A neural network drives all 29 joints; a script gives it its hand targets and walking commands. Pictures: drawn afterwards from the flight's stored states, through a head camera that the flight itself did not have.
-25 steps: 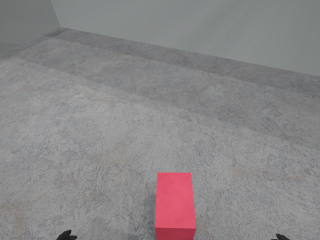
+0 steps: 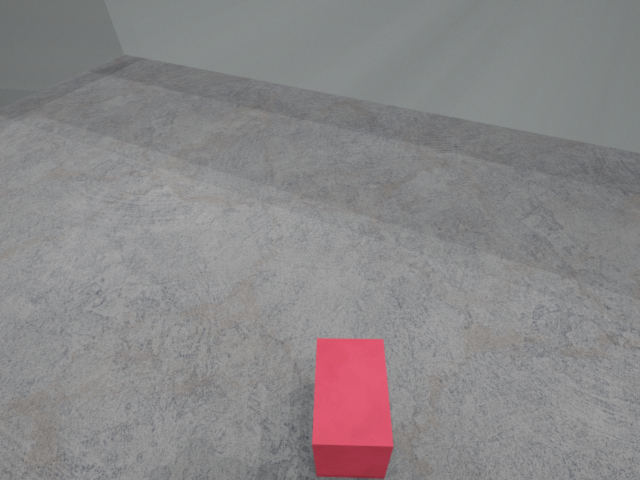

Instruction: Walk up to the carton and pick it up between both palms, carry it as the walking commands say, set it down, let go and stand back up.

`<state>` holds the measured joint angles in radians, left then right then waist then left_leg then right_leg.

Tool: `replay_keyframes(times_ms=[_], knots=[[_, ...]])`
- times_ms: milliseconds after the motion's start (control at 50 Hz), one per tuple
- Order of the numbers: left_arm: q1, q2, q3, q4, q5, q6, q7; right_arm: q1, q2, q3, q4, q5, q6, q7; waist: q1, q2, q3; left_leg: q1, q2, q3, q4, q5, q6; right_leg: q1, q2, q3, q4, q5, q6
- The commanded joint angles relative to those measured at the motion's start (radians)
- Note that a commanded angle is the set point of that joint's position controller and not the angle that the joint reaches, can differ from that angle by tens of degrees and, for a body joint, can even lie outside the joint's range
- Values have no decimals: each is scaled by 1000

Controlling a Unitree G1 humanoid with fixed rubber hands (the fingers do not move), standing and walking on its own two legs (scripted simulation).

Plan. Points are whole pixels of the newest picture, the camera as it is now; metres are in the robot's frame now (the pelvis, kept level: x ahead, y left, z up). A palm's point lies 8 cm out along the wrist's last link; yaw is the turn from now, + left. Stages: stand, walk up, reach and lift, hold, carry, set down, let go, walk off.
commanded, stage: stand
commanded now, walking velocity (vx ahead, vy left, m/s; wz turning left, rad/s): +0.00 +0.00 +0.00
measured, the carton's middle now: (350, 407) +0.47 -0.02 -0.64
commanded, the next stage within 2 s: none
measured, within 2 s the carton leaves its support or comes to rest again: neither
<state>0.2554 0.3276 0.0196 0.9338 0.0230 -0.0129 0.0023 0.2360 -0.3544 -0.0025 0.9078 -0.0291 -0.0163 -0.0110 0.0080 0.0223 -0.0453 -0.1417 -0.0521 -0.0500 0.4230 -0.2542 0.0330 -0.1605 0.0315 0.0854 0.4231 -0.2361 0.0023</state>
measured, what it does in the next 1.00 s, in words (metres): stands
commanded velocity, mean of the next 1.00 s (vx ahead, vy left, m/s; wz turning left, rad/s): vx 0.00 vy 0.00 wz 0.00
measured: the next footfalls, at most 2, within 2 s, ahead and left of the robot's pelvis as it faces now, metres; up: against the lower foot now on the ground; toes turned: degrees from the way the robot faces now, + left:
none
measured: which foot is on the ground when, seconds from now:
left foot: down 0.00-1.00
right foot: down 0.00-1.00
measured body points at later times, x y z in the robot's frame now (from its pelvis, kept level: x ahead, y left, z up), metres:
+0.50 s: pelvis -0.01 +0.00 +0.00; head -0.04 -0.01 +0.45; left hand +0.07 +0.30 -0.11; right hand +0.07 -0.30 -0.12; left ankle -0.02 +0.10 -0.74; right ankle +0.00 -0.12 -0.74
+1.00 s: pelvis -0.01 +0.00 +0.01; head -0.02 -0.01 +0.45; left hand +0.05 +0.30 -0.12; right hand +0.06 -0.30 -0.13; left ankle -0.02 +0.10 -0.74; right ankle +0.00 -0.12 -0.74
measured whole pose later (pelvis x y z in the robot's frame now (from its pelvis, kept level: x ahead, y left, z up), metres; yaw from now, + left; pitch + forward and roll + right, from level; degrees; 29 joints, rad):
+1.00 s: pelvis -0.01 +0.00 +0.01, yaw +0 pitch -2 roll +0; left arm 0.17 0.35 0.00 1.10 0.01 -0.02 0.00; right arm 0.16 -0.37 0.01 1.08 -0.01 -0.02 -0.01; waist 0.01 0.02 0.00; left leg -0.12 -0.05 -0.06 0.34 -0.19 0.03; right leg -0.13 0.03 0.08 0.34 -0.17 0.00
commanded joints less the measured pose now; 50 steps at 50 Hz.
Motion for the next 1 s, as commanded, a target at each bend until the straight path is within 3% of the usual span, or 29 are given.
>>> replay_keyframes(times_ms=[0,60,100,140,180,200,240,300,340,400,420,440,460,520,540,580,620,640,660,680,700,720,780,840,880,900,940,960,980], knots=[[-86,180,39,-64,10,-25,12,-81,-172,-41,-71,4,-32,-7,-11,-77,12,-11,146,-146,-87,116,14,-21,-96,81,-64,121,-23],[-61,218,48,-33,4,-25,9,-73,-181,-45,-55,-2,-37,-8,-3,-9,52,-51,131,-139,-101,95,11,-15,-106,92,-81,85,-25],[-86,202,45,-28,-4,-27,10,-78,-169,-38,-33,1,-33,-12,8,-24,40,-56,135,-137,-104,80,11,0,-110,95,-74,113,-28],[-78,183,41,-7,-5,-28,7,-36,-189,-41,-14,3,-32,-10,-16,-24,8,-15,140,-143,-114,43,16,-1,-108,107,-85,99,-36],[-47,203,46,2,-6,-25,10,-76,-183,-40,-14,9,-39,-4,12,19,47,-47,137,-152,-108,119,12,9,-110,94,-89,126,-28],[-71,225,47,7,-7,-30,18,-68,-173,-34,-6,13,-34,-3,-20,1,35,-36,153,-151,-110,104,13,7,-117,100,-82,158,-24],[-85,224,43,4,-8,-29,13,-78,-201,-44,5,15,-35,-5,-3,-70,8,-14,138,-144,-92,193,10,14,-112,95,-72,188,-33],[-85,212,48,23,-1,-28,8,-53,-180,-34,34,10,-32,-9,0,-10,34,-30,136,-132,-109,123,10,19,-116,102,-98,158,-26],[-117,222,42,25,-3,-36,14,-87,-170,-33,18,15,-34,-7,-3,-46,10,-34,145,-146,-112,122,9,40,-119,95,-86,170,-30],[-106,197,32,36,-10,-30,12,-71,-209,-32,39,13,-34,-8,-8,2,-10,9,140,-123,-97,160,13,30,-118,104,-97,165,-33],[-111,224,43,41,-14,-36,10,-95,-201,-33,44,8,-37,-12,-5,-61,43,-41,149,-152,-123,152,16,40,-114,94,-96,181,-29],[-115,189,27,47,-10,-32,12,-82,-208,-35,53,17,-37,-8,-9,-2,21,6,153,-139,-120,157,15,1,-128,115,-104,163,-34],[-108,222,40,56,-10,-28,11,-77,-186,-36,64,9,-31,-10,-4,-62,60,-15,153,-154,-133,156,13,9,-115,88,-113,135,-29],[-135,203,28,53,-11,-26,5,-99,-182,-28,56,9,-28,-11,2,0,70,-61,145,-152,-145,109,8,31,-123,91,-94,107,-23],[-122,192,23,64,-8,-17,7,-104,-174,-22,60,23,-31,-6,-19,20,63,-41,152,-146,-149,46,6,-5,-116,104,-108,120,-20],[-115,237,39,69,-14,-28,7,-86,-197,-27,76,6,-28,-9,7,-37,77,-67,144,-152,-159,25,12,25,-115,101,-122,70,-31],[-116,218,31,78,-16,-25,4,-121,-215,-37,68,8,-31,-8,-3,-13,50,-40,140,-150,-158,24,13,0,-114,99,-125,55,-27],[-120,201,23,83,-13,-24,3,-115,-207,-36,69,10,-28,-7,3,-49,47,-45,155,-142,-151,26,17,13,-120,99,-134,74,-27],[-114,196,20,94,-11,-23,6,-92,-196,-29,77,2,-37,-7,-6,-8,88,-60,142,-141,-155,33,10,14,-122,95,-130,78,-21],[-149,213,32,82,-13,-21,2,-129,-226,-39,71,6,-38,-11,-4,-35,81,-61,145,-147,-166,21,4,7,-117,92,-136,75,-25],[-143,226,37,80,-7,-20,2,-132,-200,-26,82,11,-31,-7,3,-1,52,-58,143,-144,-164,-4,3,9,-108,86,-123,73,-16],[-152,206,32,75,-12,-24,0,-151,-199,-31,71,7,-33,-4,18,8,46,-51,148,-149,-160,4,9,15,-116,78,-113,66,-24],[-150,227,28,92,-12,-27,8,-120,-212,-31,99,11,-28,1,-6,-1,37,-29,139,-127,-151,50,3,18,-117,98,-139,127,-22],[-118,230,24,108,-10,-29,10,-121,-194,-28,102,11,-29,-1,10,-1,31,-6,156,-130,-134,146,10,21,-135,105,-122,171,-35],[-144,209,21,102,-17,-25,11,-105,-206,-35,102,23,-33,-8,-19,-18,15,41,162,-142,-140,200,8,7,-134,102,-119,206,-34],[-117,192,12,106,-16,-27,13,-89,-233,-36,114,22,-33,-10,-5,-57,11,40,158,-140,-137,177,15,26,-120,86,-125,177,-30],[-112,215,17,113,-23,-25,15,-99,-214,-27,123,14,-24,-13,6,-9,6,31,168,-132,-132,168,16,42,-129,100,-138,182,-30],[-154,222,14,113,-16,-24,16,-135,-193,-27,102,21,-27,-7,-12,-62,-11,37,155,-136,-134,167,9,29,-126,79,-112,187,-20],[-131,200,16,114,-16,-20,11,-123,-219,-33,106,12,-31,-12,4,-16,31,-22,144,-118,-138,136,11,38,-130,93,-138,147,-22]])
